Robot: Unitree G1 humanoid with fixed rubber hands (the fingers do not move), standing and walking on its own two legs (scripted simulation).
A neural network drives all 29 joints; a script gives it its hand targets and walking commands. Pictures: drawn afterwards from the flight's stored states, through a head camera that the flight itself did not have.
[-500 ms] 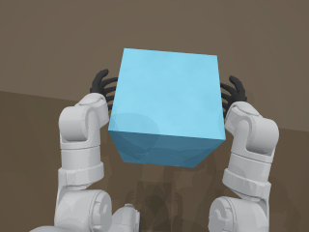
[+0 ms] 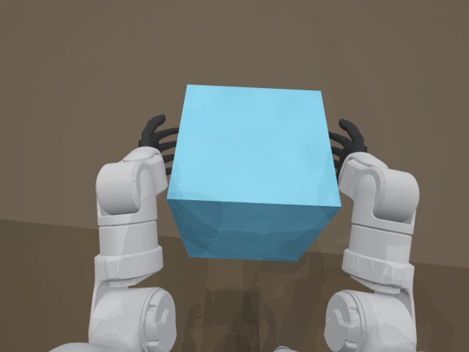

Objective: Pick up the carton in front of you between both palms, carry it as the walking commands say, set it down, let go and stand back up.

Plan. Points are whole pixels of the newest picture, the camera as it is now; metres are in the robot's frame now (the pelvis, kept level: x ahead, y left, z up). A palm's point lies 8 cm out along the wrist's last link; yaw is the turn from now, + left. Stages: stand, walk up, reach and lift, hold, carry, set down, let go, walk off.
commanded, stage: carry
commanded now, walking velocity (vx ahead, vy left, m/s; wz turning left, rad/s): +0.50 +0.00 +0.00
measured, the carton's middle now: (247, 182) +0.37 +0.00 +0.09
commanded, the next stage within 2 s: none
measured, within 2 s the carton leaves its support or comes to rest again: neither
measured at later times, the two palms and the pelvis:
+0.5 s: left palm (187, 48) +0.66 +0.15 +0.19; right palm (327, 62) +0.63 -0.15 +0.19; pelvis +0.30 +0.04 +0.05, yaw -1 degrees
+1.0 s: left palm out of the picture +0.94 +0.18 +0.24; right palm out of the picture +0.96 -0.12 +0.24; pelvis +0.60 +0.00 +0.10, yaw +1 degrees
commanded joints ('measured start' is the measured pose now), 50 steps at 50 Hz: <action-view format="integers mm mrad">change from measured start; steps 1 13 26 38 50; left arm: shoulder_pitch -608 -634 -590 -512 -685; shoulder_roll -713 -715 -690 -636 -769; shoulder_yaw -580 -653 -513 -529 -688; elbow -53 -150 -94 7 -180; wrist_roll -229 -341 -141 -168 -371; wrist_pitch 4 -37 -22 8 -48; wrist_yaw -17 -45 -6 -7 -55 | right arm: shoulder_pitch -583 -531 -775 -537 -541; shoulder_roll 754 715 886 745 746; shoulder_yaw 529 570 721 557 558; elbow -32 -129 -220 -18 -128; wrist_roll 132 106 349 171 96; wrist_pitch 15 -16 -34 18 -29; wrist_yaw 16 -1 60 26 1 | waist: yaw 66 34 -84 61 30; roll -175 -175 42 -207 -152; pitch -399 -305 -401 -517 -344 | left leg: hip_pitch -592 -366 370 -206 -363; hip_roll -87 -36 214 -14 -19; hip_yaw -63 86 -363 94 11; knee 569 -112 -509 177 -94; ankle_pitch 20 224 384 536 217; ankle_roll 29 25 215 -8 13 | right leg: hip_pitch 786 570 -251 758 559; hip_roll -337 -223 -50 -232 -244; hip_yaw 775 217 175 482 277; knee -339 -397 555 -251 -393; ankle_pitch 170 300 -54 -152 239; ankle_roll -250 -110 18 -133 -124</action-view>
